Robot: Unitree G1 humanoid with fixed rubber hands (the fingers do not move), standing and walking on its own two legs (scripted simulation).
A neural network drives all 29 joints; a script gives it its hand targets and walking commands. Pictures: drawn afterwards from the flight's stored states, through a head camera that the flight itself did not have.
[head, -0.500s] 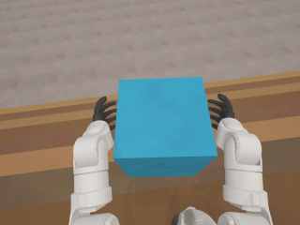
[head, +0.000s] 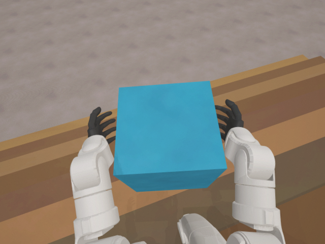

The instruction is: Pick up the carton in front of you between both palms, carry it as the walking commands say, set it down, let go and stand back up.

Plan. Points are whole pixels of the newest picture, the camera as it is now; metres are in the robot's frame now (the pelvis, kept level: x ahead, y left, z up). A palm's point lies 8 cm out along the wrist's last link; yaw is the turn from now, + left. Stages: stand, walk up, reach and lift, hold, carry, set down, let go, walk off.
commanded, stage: carry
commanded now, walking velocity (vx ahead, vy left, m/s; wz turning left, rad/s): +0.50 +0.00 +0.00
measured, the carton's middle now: (168, 143) +0.34 -0.04 +0.01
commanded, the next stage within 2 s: none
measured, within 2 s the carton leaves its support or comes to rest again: neither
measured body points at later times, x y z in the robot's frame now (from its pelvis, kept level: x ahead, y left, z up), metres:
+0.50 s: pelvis +0.32 -0.10 -0.22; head +0.34 -0.10 +0.23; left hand +0.64 +0.09 -0.15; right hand +0.67 -0.22 -0.16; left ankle +0.37 +0.06 -0.84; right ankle +0.28 -0.11 -0.89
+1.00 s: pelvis +0.67 -0.12 -0.39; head +0.68 -0.12 +0.06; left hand +1.00 +0.02 -0.36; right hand +0.97 -0.29 -0.35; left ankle +0.58 -0.06 -1.06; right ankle +0.75 -0.27 -1.03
